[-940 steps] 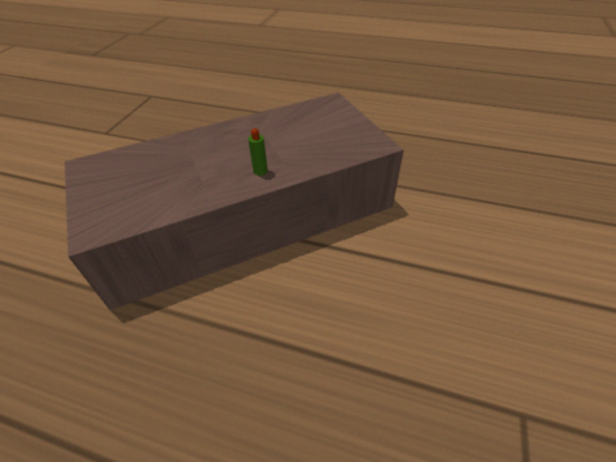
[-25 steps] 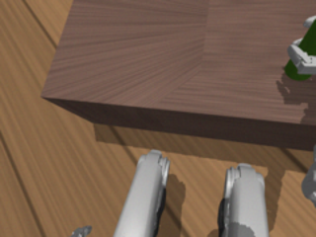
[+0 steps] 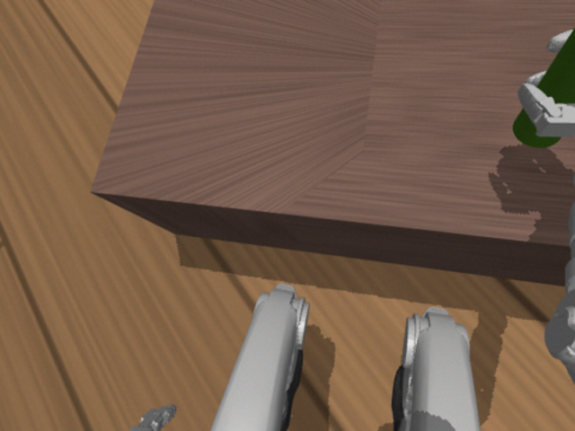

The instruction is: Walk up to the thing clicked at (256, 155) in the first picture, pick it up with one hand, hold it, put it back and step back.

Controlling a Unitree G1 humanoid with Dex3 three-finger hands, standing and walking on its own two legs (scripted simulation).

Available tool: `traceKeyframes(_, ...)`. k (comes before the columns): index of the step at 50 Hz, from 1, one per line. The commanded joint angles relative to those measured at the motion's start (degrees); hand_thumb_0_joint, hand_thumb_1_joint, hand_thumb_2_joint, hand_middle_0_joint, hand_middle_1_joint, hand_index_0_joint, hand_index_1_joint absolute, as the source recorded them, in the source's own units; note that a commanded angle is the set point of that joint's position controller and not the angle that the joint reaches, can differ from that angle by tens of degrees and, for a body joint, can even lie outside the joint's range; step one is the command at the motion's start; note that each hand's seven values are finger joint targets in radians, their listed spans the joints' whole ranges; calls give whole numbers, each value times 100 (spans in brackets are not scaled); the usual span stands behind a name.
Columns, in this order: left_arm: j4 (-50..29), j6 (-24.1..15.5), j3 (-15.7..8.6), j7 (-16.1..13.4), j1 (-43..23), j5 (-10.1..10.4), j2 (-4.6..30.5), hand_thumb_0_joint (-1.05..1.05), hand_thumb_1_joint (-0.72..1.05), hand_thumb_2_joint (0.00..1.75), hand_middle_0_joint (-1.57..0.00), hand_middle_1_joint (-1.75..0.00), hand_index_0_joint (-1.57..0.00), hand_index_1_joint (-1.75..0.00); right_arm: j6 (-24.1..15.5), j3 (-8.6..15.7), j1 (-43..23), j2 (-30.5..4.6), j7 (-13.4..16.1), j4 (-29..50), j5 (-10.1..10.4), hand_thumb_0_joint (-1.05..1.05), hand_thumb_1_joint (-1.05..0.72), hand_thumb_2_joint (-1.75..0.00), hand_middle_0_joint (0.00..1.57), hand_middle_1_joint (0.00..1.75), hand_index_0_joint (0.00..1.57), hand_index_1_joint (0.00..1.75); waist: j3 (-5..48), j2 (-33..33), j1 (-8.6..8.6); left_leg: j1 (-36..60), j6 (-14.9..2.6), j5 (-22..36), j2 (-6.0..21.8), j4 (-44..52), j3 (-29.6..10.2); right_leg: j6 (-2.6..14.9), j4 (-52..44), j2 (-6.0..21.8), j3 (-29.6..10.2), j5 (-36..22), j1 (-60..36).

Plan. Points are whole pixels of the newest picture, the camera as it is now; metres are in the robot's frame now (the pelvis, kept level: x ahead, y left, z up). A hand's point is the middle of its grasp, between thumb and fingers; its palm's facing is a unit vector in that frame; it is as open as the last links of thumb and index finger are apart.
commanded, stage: settle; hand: right
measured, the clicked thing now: out of the picture +0.56 -0.22 +0.03
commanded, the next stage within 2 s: lift in 0.50 s
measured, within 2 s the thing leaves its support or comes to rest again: neither
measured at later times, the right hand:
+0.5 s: hand (573, 80) +0.55 -0.21 +0.04, palm faces +0.16 +0.99 -0.02, open 8.0 cm
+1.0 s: hand out of the picture +0.52 -0.21 +0.08, palm faces +0.17 +0.99 -0.03, open 8.0 cm
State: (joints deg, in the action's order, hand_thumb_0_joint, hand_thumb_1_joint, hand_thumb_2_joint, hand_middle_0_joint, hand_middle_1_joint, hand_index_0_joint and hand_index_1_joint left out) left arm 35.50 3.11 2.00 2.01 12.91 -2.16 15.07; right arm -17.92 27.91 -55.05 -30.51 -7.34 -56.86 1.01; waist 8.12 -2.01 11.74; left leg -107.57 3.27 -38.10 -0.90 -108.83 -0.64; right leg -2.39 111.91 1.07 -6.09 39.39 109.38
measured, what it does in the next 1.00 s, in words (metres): rises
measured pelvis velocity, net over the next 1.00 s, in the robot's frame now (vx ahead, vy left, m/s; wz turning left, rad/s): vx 0.01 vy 0.00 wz -0.01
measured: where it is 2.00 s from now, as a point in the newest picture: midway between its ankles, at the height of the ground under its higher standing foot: (341, 418)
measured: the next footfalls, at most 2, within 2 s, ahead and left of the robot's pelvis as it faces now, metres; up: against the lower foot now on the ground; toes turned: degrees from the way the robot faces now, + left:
none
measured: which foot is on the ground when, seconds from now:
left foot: down 0.00-1.00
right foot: down 0.00-1.00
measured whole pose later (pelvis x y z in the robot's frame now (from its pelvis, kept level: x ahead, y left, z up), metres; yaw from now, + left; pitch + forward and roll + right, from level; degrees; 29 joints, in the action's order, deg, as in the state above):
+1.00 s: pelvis +0.01 +0.00 +0.06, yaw -1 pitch +34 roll +4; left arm 36.1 1.9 0.9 0.9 13.1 -1.4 13.9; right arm -18.1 25.0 -45.3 -24.1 -5.2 -49.2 3.8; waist 9.3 -2.2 9.3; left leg -94.6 2.7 -36.5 -0.8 -97.4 -0.3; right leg -2.2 100.4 1.9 -5.4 37.9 96.2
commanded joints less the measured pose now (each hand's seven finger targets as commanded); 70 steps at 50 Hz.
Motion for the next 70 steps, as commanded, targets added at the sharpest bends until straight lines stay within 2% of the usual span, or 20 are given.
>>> traceKeyframes(1, -114, -68, -474, -156, 1104, -16, 1213, 0, 90, 89, -19, -30, -19, -30, -782, 228, -3222, -1873, 40, 2145, 291, 0, -46, -133, 133, 143, 136, 143, 4688, -1365, -47, 2389, -506, 1782, 11, 1271, 330, 338, -1331, 24, 327, -1804, -3283)
traceKeyframes(4, -88, -83, -449, -173, 1133, -38, 1163, 0, 91, 89, -19, -30, -19, -30, -792, 220, -3125, -1904, 82, 2130, 247, 0, -46, -134, 133, 144, 135, 144, 4720, -1255, -45, 2637, -482, 1919, 12, 1338, 321, 341, -1351, 27, 349, -1869, -3224)
traceKeyframes(5, 10, -93, -532, -188, 1153, -39, 1271, 0, 91, 89, -19, -30, -19, -30, -743, 159, -2884, -1700, 75, 1756, 258, 0, -47, -136, 133, 146, 135, 146, 4441, -1183, 6, 2457, -479, 1772, 9, 1393, 343, 346, -1385, 18, 336, -1737, -3200)
traceKeyframes(9, -59, -119, -419, -192, 1051, -32, 1115, 0, 91, 89, -19, -30, -19, -30, -812, -16, -3197, -1639, 60, 1950, 226, 0, -49, -135, 136, 146, 138, 146, 4492, -1383, 11, 2328, -522, 1702, 3, 1407, 345, 321, -1499, 25, 309, -1738, -3421)
traceKeyframes(13, -42, -147, -415, -191, 1034, -41, 1105, 0, 91, 89, -19, -30, -19, -30, -812, 52, -3027, -1625, 69, 1713, 250, 0, -48, -138, 135, 148, 137, 148, 4182, -1269, -21, 2410, -523, 1548, 10, 1487, 337, 331, -1579, 13, 307, -1494, -3085)
traceKeyframes(16, -160, -154, -408, -185, 1020, -13, 1133, 0, 91, 89, -19, -30, -20, -29, -812, 124, -2912, -1769, 64, 1716, 243, 0, -46, -138, 135, 148, 137, 148, 4290, -1224, -114, 2543, -526, 1534, 11, 1536, 327, 335, -1678, 17, 305, -1471, -3150)
traceKeyframes(23, -149, -148, -399, -162, 1105, -37, 1100, 0, 92, 88, -19, -30, -20, -29, -842, -14, -2910, -1537, 40, 1878, 285, 0, -48, -138, 134, 148, 137, 148, 4521, -1311, -71, 2671, -511, 2071, 9, 1546, 324, 325, -1601, 46, 295, -2152, -3603)
traceKeyframes(30, -124, -167, -483, -181, 1074, -21, 1181, 0, 91, 89, -19, -30, -19, -30, -873, -4, -2916, -1522, 99, 1996, 317, 0, -52, -139, 135, 149, 137, 149, 4453, -1407, -88, 2588, -540, 1725, -6, 1686, 351, 303, -1837, 31, 256, -1811, -3763)
traceKeyframes(31, -107, -160, -474, -177, 1064, -44, 1140, 0, 91, 89, -20, -30, -21, -29, -892, -89, -2905, -1473, 103, 2079, 309, 0, -44, -133, 138, 145, 139, 145, 4395, -1451, -79, 2655, -540, 1814, -3, 1702, 335, 305, -1825, 35, 277, -1848, -3698)
traceKeyframes(35, -130, -180, -539, -185, 1071, -32, 1209, 0, 92, 88, -20, -30, -21, -29, -900, 66, -2714, -1630, 101, 2276, 322, 0, -43, -128, 134, 140, 135, 140, 4724, -1475, -191, 2869, -522, 1961, 2, 1749, 320, 311, -1845, 38, 284, -2092, -3969)
traceKeyframes(38, -176, -167, -471, -178, 1052, -7, 1064, 0, 92, 89, -20, -30, -21, -29, -866, -63, -2619, -1329, 123, 2308, 361, 0, -42, -127, 133, 139, 134, 139, 4661, -1302, -164, 3017, -520, 1994, 2, 1860, 324, 315, -1975, 39, 306, -2076, -3994)
traceKeyframes(43, -178, -186, -510, -201, 1005, 34, 1084, 0, 92, 88, -20, -30, -21, -29, -813, -22, -2335, -1296, 159, 2583, 386, 0, -46, -129, 136, 142, 137, 142, 4595, -1326, -252, 3080, -532, 2009, 3, 1993, 373, 281, -2217, 35, 242, -2237, -4380)
traceKeyframes(49, -251, -203, -539, -209, 989, 70, 950, 0, 91, 89, -19, -30, -20, -29, -717, -217, -1596, -777, 201, 2815, 513, 0, -41, -129, 136, 142, 137, 142, 4532, -873, -298, 3986, -463, 2445, -7, 2466, 294, 357, -2467, 15, 363, -2364, -4384)
traceKeyframes(51, -279, -239, -601, -229, 942, 91, 1000, 0, 92, 89, -19, -30, -20, -29, -710, -153, -1373, -835, 228, 3046, 530, 0, -43, -129, 136, 142, 138, 142, 4437, -917, -381, 4078, -467, 2509, -2, 2580, 287, 345, -2602, 25, 385, -2473, -4585)
traceKeyframes(53, -245, -251, -593, -234, 930, 96, 934, 0, 92, 88, -19, -30, -20, -29, -712, -298, -1340, -675, 265, 3259, 527, 0, -42, -129, 135, 142, 137, 142, 4401, -841, -364, 4274, -456, 2468, -4, 2753, 261, 354, -2735, 9, 401, -2360, -4670)
traceKeyframes(57, -226, -303, -603, -282, 813, 117, 877, 0, 92, 88, -19, -30, -20, -29, -699, -433, -916, -395, 325, 3483, 592, 0, -41, -127, 133, 139, 134, 139, 4011, -890, -439, 4283, -490, 2257, -11, 3056, 283, 325, -3140, 8, 383, -2215, -5055)
traceKeyframes(60, -330, -364, -671, -347, 670, 135, 961, 0, 91, 89, -19, -30, -20, -29, -697, -430, -582, -434, 400, 3740, 622, 0, -41, -128, 133, 140, 135, 140, 3839, -877, -541, 4532, -503, 2016, -21, 3375, 289, 309, -3531, 3, 340, -1918, -5352)
traceKeyframes(65, -368, -482, -627, -409, 567, 173, 799, 0, 90, 89, -19, -30, -20, -29, -638, -753, 109, 15, 500, 4201, 716, 0, -38, -129, 134, 142, 136, 142, 3553, -678, -634, 5322, -475, 2169, -9, 3937, 234, 327, -3989, -15, 428, -1956, -5709)
traceKeyframes(69, -290, -582, -641, -458, 488, 200, 772, 0, 89, 90, -19, -29, -19, -29, -588, -1044, 425, 419, 576, 4081, 749, 0, -34, -129, 132, 142, 135, 142, 2815, -438, -530, 5452, -456, 2015, -14, 4338, 238, 328, -4363, 2, 410, -1780, -5836)
traceKeyframes(70, -293, -607, -630, -468, 474, 215, 764, 0, 89, 90, -19, -30, -19, -29, -601, -967, 475, 382, 608, 4081, 761, 0, -36, -129, 132, 141, 135, 141, 2688, -399, -566, 5444, -458, 1954, -11, 4415, 235, 321, -4469, 10, 400, -1725, -5894)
